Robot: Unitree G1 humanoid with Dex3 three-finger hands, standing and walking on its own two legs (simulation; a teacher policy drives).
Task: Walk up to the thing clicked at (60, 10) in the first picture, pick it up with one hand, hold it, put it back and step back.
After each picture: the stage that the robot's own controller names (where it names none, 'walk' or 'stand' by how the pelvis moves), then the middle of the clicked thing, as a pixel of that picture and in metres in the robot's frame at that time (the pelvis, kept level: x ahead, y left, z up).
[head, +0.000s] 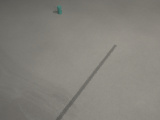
stand; (59, 9) +2.21 +0.38 -0.72
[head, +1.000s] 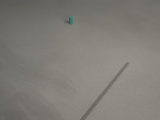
walk; (71, 20) +2.09 +0.17 -0.70
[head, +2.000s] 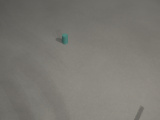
walk; (64, 38) +1.44 +0.15 -0.70
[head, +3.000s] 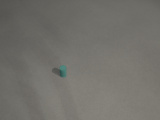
walk; (63, 71) +0.93 +0.17 -0.71
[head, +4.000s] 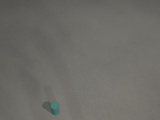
walk; (55, 108) +0.58 +0.18 -0.71
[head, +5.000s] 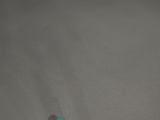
stand; out of the picture +0.46 +0.20 -0.71
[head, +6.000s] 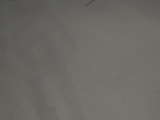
stand; out of the picture +0.41 +0.20 -0.72
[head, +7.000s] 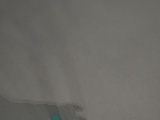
walk; (56, 119) +0.35 +0.19 -0.70
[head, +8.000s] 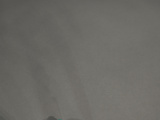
walk; out of the picture +0.39 +0.18 -0.70
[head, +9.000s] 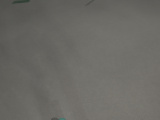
stand; out of the picture +0.49 +0.21 -0.71
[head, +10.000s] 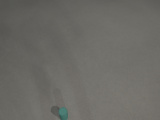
walk; (63, 114) +0.50 +0.16 -0.70
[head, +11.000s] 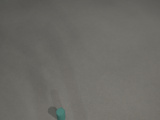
walk; (60, 114) +0.52 +0.16 -0.70
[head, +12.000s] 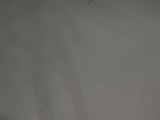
stand; out of the picture +0.42 +0.27 -0.72
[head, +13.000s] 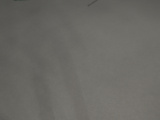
stand; out of the picture +0.42 +0.27 -0.72
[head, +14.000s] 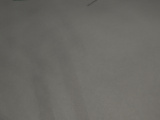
stand; out of the picture +0.41 +0.26 -0.72
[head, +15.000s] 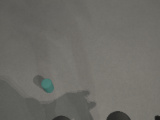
go down; (47, 86) +0.47 +0.22 -0.54
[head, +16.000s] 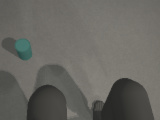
go down; (24, 50) +0.52 +0.23 -0.31
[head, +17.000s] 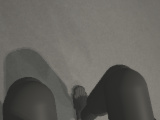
close in; out of the picture +0.52 +0.26 -0.26
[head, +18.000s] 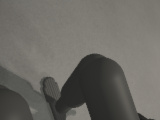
close in; out of the picture +0.50 +0.30 -0.25
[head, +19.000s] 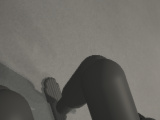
lift; out of the picture +0.49 +0.29 -0.25
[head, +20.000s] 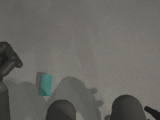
close; (45, 85) +0.41 +0.21 -0.45
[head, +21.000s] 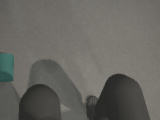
go down; (5, 67) +0.44 +0.26 -0.34
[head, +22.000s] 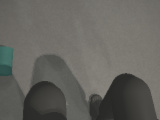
go down; (4, 61) +0.43 +0.28 -0.33
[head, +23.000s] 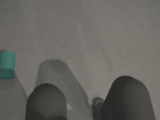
close in; (6, 65) +0.44 +0.29 -0.34
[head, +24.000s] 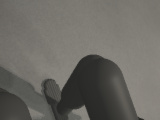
lift; out of the picture +0.41 +0.35 -0.27
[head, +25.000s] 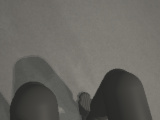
lift; out of the picture +0.42 +0.33 -0.30
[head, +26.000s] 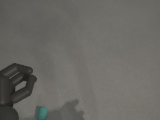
hold; (42, 117) +0.38 +0.29 -0.62
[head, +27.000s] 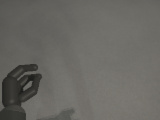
hold; out of the picture +0.36 +0.30 -0.69
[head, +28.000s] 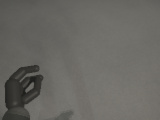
stand; out of the picture +0.36 +0.30 -0.70
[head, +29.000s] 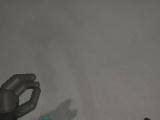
hold; out of the picture +0.38 +0.28 -0.66
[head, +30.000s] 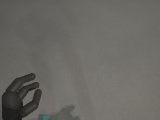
hold; out of the picture +0.37 +0.28 -0.67
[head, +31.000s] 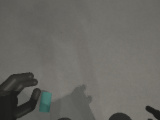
close; (45, 102) +0.39 +0.25 -0.56
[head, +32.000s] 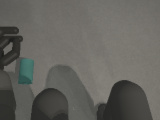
hold; (26, 71) +0.45 +0.24 -0.36
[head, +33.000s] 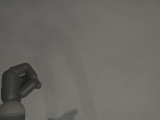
crouch; out of the picture +0.37 +0.22 -0.66
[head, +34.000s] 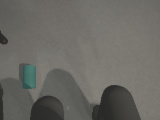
crouch; (29, 77) +0.44 +0.22 -0.43
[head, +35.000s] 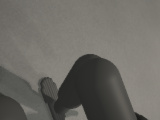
lower; out of the picture +0.42 +0.27 -0.28
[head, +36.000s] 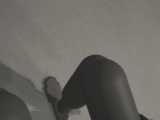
lower; out of the picture +0.43 +0.26 -0.27
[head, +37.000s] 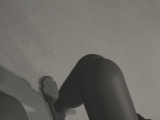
lower; out of the picture +0.43 +0.26 -0.27
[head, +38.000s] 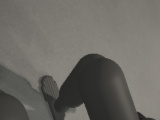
rest; out of the picture +0.43 +0.25 -0.28
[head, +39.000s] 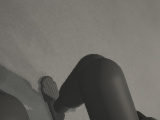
withdraw; out of the picture +0.43 +0.25 -0.27
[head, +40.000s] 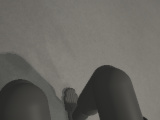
stand; out of the picture +0.44 +0.22 -0.30
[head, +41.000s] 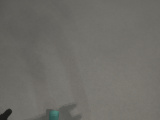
stand; out of the picture +0.37 +0.17 -0.64
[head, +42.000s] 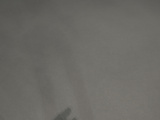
stand; out of the picture +0.36 +0.17 -0.69
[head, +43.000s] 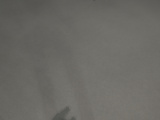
stand; out of the picture +0.36 +0.16 -0.69
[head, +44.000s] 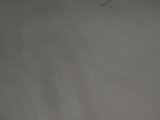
stand; out of the picture +0.37 +0.15 -0.74
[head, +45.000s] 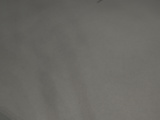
stand; out of the picture +0.35 +0.16 -0.75
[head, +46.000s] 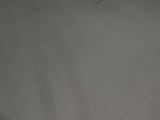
stand; out of the picture +0.35 +0.17 -0.75
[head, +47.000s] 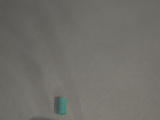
walk; (61, 106) +0.45 +0.12 -0.73
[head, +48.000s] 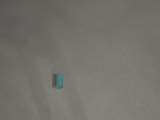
walk; (59, 80) +0.70 +0.24 -0.71
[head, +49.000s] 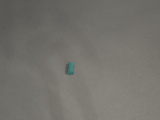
stand; (70, 68) +0.98 +0.23 -0.73
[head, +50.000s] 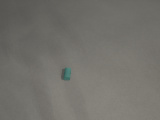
stand; (67, 73) +0.94 +0.18 -0.74
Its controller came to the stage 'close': yes
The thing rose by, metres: 0.01
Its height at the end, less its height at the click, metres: -0.02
